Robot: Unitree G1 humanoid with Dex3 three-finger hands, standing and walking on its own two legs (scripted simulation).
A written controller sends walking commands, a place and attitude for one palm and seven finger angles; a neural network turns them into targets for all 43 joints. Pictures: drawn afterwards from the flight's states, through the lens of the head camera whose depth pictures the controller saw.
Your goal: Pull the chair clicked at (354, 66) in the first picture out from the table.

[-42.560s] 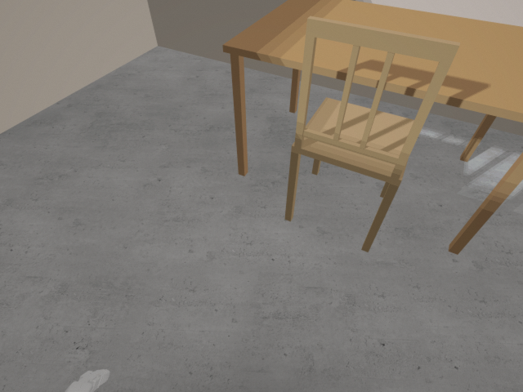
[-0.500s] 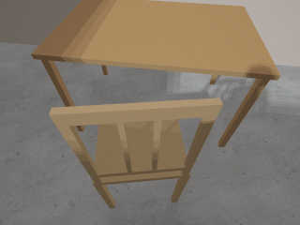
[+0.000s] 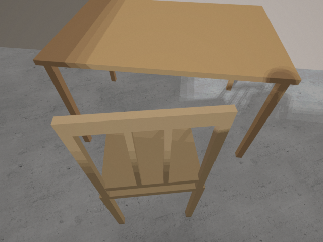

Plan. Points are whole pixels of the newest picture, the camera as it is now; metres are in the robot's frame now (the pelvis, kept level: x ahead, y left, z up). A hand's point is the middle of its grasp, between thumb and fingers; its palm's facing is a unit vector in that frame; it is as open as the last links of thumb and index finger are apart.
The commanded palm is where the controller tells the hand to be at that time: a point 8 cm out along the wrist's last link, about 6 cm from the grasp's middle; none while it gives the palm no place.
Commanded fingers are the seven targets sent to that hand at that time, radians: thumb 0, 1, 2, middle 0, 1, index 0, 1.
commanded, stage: walk to a spot facing it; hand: left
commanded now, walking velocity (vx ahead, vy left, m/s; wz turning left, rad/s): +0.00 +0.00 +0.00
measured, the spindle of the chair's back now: (134, 161) +0.34 +0.10 -0.06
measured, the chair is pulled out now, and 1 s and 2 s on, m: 0.30 0.30 0.30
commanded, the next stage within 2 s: turn to face it in 1.42 s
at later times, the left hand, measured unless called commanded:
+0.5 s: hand out of the picture +0.06 +0.16 -0.18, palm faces -0.13 -0.95 -0.28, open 7.4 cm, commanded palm none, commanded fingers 0.00 0.90 0.90 -0.20 -0.30 -0.20 -0.30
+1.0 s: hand out of the picture +0.10 +0.11 -0.18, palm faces -0.47 -0.84 -0.29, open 7.4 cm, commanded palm none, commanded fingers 0.00 0.90 0.90 -0.20 -0.30 -0.20 -0.30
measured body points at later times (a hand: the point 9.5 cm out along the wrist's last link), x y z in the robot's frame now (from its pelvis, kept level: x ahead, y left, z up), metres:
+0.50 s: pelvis -0.02 -0.03 -0.02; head +0.02 -0.06 +0.43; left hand +0.07 +0.21 -0.16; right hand -0.02 -0.27 -0.18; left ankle -0.06 +0.13 -0.74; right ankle +0.07 -0.15 -0.74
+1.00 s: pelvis -0.05 -0.06 -0.02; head +0.00 -0.08 +0.43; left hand +0.12 +0.16 -0.16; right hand -0.05 -0.34 -0.15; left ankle -0.04 +0.08 -0.67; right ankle -0.07 -0.20 -0.74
